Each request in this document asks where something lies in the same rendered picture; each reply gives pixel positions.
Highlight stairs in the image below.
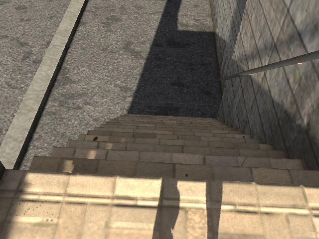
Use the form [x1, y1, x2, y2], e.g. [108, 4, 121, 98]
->
[29, 114, 319, 186]

